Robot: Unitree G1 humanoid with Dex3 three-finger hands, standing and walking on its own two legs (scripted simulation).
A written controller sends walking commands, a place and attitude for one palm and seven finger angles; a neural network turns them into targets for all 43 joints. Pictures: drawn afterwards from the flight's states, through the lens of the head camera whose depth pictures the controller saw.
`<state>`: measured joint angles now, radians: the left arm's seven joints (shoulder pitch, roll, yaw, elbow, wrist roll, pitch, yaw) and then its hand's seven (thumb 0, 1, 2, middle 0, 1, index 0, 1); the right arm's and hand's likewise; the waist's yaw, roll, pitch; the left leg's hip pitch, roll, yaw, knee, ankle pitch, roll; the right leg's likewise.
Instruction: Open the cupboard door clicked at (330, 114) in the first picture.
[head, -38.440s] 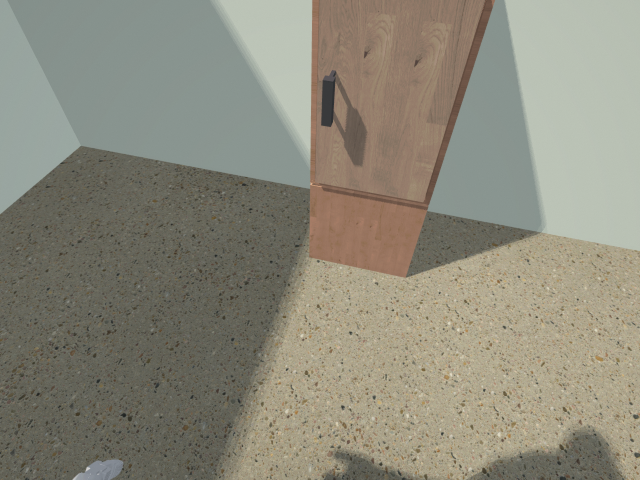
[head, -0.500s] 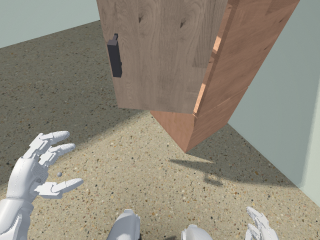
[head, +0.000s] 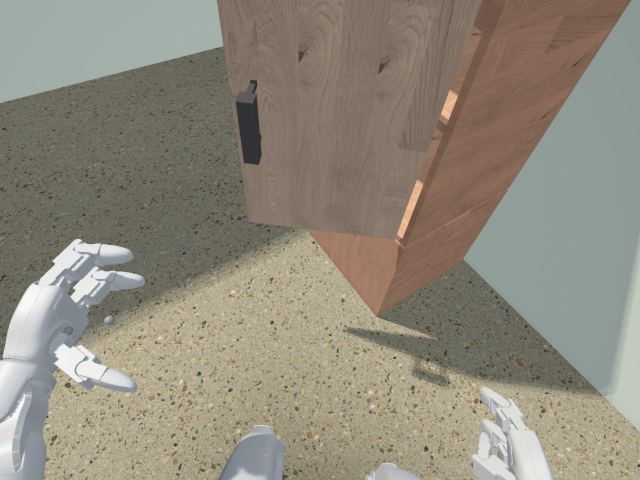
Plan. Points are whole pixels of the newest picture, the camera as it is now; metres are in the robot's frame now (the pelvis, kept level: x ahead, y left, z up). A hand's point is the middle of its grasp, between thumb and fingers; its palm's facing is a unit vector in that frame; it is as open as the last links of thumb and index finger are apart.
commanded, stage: raise the hand with hooked fingers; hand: left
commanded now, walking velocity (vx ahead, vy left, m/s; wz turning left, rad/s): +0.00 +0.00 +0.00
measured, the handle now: (252, 122) +0.65 +0.17 +0.04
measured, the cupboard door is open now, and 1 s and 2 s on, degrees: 50 50 50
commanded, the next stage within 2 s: move the hooked fingers beside the handle in 0.70 s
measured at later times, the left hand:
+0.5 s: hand (127, 301) +0.29 +0.25 +0.06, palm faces -0.04 -1.00 -0.03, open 14.0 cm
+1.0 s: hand (126, 281) +0.32 +0.26 +0.06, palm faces -0.03 -1.00 +0.00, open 14.0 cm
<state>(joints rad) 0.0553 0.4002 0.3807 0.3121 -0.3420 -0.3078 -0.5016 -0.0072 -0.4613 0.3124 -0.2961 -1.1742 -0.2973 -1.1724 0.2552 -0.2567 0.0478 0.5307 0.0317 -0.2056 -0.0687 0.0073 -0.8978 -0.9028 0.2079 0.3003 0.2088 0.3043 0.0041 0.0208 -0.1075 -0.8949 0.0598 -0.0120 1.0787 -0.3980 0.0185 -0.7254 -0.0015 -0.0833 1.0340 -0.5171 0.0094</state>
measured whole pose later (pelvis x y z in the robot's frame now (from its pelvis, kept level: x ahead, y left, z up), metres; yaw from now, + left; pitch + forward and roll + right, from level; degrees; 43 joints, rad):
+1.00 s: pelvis +0.00 -0.01 -0.01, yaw +0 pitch +13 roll -4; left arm -0.19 0.43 0.41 0.55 -0.34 -0.32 -0.55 -0.01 -0.50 0.30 -0.30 -1.20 -0.30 -1.20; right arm 0.26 -0.28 0.05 0.57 0.04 -0.18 -0.09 0.01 -0.90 -0.90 0.21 0.30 0.21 0.30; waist 0.00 0.02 -0.11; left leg -0.93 0.07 -0.02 1.10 -0.40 0.01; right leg -0.77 0.01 -0.08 1.07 -0.53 0.00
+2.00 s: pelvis +0.00 -0.01 -0.03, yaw -4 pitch +23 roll -5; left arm -0.93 0.72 0.50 1.23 -0.12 -0.35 -0.47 -0.01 -0.50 0.30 -0.30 -1.20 -0.30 -1.20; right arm 0.36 -0.28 0.06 0.64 0.02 0.01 -0.06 0.00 -0.90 -0.90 0.21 0.30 0.21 0.30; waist -0.16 0.02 -0.11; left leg -1.19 0.11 -0.02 1.22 -0.44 0.01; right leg -1.03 0.05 -0.07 1.17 -0.55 0.00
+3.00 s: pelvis +0.02 +0.01 -0.03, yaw -5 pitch +29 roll -8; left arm -1.17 0.86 0.48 1.29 -0.02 -0.25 -0.41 -0.01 -0.50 0.30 -0.30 -1.20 -0.30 -1.20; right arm 0.39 -0.27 0.09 0.61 -0.02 0.06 -0.03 0.00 -0.90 -0.90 0.21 0.30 0.21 0.30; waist -0.24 0.04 -0.09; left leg -1.30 0.11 -0.04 1.24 -0.46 0.02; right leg -1.10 0.06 -0.09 1.13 -0.54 0.01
